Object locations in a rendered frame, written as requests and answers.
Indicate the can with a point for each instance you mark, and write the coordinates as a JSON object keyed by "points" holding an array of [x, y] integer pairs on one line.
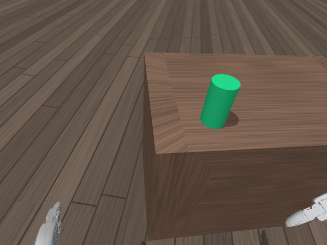
{"points": [[220, 97]]}

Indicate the left robot hand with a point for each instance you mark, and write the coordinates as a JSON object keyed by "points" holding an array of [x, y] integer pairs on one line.
{"points": [[49, 232]]}

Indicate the right robot hand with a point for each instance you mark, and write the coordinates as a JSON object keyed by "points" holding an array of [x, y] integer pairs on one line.
{"points": [[318, 210]]}

